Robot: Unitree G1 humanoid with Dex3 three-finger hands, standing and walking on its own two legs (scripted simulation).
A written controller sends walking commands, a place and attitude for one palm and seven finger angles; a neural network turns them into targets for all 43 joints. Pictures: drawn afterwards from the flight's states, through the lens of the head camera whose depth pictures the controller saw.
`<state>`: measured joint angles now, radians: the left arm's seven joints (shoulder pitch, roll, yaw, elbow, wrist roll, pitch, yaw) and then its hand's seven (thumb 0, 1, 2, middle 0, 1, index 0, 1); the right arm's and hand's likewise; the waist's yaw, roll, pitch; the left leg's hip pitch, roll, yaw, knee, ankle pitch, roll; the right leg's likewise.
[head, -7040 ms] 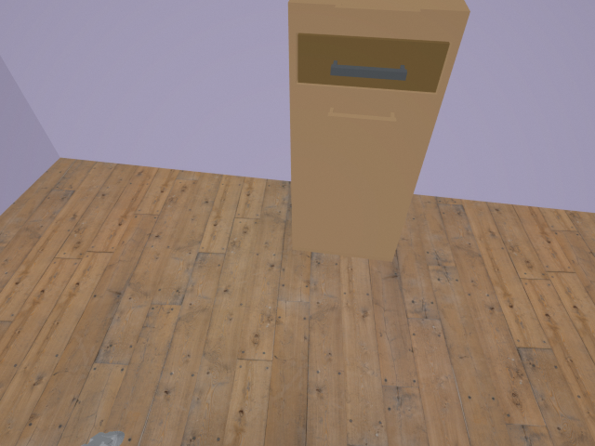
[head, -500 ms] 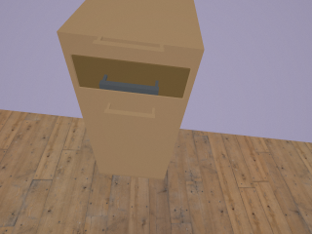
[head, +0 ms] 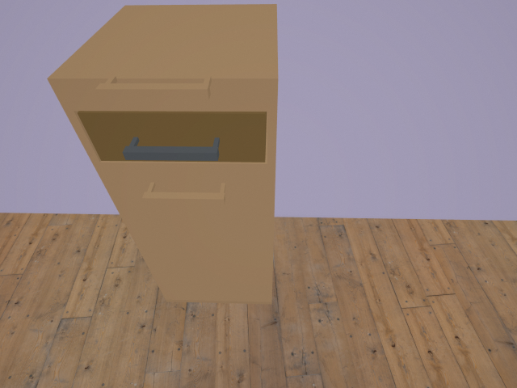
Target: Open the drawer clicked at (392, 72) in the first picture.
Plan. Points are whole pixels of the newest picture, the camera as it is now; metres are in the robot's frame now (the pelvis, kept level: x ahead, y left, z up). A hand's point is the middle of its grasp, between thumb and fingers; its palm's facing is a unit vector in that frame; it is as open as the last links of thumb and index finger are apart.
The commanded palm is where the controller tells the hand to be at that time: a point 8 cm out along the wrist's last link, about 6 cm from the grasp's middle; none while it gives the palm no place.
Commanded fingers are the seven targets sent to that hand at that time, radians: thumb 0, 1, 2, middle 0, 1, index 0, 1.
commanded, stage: come to a stop and stand still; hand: left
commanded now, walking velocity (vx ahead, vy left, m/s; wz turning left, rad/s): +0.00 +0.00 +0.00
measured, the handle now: (173, 147) +0.57 +0.21 +0.06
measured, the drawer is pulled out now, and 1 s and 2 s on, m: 0.00 0.00 0.00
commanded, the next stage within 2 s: look again from close up in 1.02 s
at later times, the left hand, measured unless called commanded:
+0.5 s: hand out of the picture -0.02 +0.17 -0.18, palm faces +0.05 -0.99 -0.15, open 7.4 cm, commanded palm none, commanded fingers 0.00 0.90 0.90 -0.20 -0.30 -0.20 -0.30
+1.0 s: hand out of the picture +0.01 +0.22 -0.17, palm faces +0.01 -0.98 -0.19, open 7.4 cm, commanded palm none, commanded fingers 0.00 0.90 0.90 -0.20 -0.30 -0.20 -0.30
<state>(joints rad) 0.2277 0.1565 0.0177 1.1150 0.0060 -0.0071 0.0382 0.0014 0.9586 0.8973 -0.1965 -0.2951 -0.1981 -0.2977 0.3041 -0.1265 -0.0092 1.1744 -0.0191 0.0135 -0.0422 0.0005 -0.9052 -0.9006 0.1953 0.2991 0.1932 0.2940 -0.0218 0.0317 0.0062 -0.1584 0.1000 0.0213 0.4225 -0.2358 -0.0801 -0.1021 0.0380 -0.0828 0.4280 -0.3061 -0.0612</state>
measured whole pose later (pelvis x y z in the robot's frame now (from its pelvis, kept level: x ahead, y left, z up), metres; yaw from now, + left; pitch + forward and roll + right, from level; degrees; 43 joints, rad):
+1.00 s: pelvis +0.02 +0.05 +0.00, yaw -1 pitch -1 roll +1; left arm 0.28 0.15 0.00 1.13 0.01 -0.01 0.04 0.00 0.91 0.90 -0.19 -0.29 -0.20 -0.30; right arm 0.29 -0.12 0.01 1.17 -0.01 -0.02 -0.04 0.00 -0.91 -0.90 0.20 0.30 0.19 0.29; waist 0.00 -0.01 0.03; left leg -0.12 0.03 0.07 0.37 -0.24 -0.02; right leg -0.07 -0.03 -0.04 0.38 -0.29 0.01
